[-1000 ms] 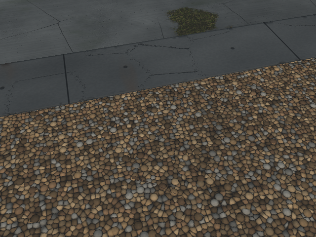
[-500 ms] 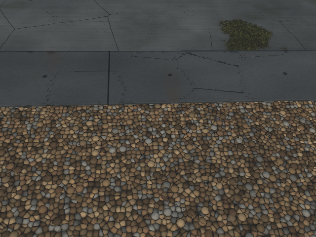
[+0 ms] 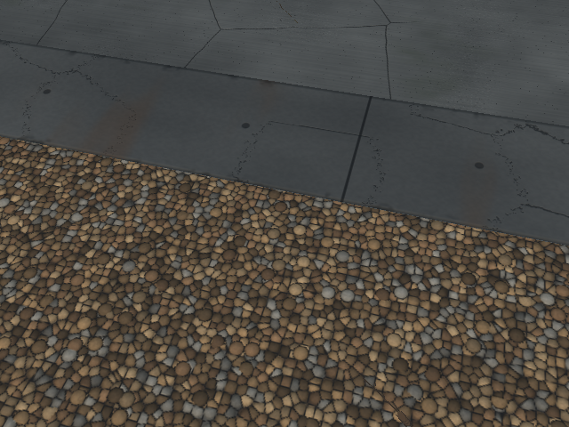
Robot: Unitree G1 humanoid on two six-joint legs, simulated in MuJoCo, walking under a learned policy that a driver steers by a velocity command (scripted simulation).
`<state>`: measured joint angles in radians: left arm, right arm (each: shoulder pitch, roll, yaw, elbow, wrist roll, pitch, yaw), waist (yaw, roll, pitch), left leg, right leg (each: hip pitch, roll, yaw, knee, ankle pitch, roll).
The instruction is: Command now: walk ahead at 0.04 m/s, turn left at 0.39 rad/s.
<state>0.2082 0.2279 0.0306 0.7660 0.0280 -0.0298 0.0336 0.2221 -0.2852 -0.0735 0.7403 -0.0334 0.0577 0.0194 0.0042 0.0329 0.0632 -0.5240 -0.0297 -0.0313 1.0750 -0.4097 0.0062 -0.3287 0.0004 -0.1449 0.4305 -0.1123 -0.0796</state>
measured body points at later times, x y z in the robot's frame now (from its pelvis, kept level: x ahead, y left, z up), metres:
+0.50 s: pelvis +0.01 +0.01 +0.00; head +0.03 +0.00 +0.45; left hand +0.09 +0.26 -0.13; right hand +0.13 -0.24 -0.12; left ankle +0.02 +0.11 -0.74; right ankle -0.02 -0.08 -0.72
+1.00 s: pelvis +0.08 -0.01 +0.01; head +0.08 -0.02 +0.46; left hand +0.15 +0.25 -0.12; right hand +0.17 -0.30 -0.10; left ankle +0.19 +0.09 -0.71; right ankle -0.02 -0.08 -0.74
